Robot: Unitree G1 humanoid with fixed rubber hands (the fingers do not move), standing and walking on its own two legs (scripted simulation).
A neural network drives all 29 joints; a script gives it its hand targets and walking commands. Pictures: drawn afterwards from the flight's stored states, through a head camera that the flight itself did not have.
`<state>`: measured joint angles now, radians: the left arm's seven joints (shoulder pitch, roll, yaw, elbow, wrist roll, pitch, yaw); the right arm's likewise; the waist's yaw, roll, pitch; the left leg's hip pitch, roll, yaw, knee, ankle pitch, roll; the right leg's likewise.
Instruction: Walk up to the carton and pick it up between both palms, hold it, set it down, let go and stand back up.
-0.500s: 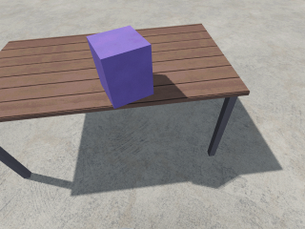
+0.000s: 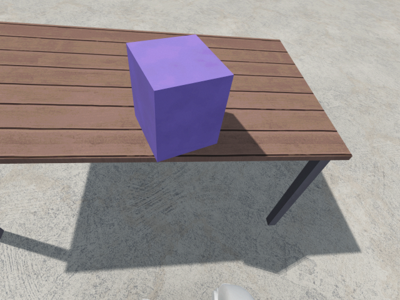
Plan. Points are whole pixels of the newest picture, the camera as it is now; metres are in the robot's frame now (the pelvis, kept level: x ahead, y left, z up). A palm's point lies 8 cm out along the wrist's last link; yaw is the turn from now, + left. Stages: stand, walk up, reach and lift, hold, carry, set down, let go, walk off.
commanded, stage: walk up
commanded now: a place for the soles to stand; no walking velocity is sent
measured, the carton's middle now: (176, 98) +0.64 +0.04 +0.02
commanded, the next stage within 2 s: none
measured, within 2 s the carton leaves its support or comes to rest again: neither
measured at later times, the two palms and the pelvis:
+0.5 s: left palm (81, 299) +0.16 +0.20 -0.04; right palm out of the picture +0.15 -0.42 -0.10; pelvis +0.10 -0.11 +0.03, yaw -1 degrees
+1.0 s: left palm out of the picture +0.16 +0.23 -0.08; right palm (371, 284) +0.18 -0.39 -0.09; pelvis +0.11 -0.07 +0.02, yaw +1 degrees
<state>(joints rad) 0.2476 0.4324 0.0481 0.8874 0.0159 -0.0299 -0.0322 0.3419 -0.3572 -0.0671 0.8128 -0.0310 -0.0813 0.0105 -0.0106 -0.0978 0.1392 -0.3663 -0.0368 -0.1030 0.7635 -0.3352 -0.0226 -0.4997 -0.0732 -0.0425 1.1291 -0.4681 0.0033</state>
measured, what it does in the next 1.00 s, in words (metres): walks ahead: right foot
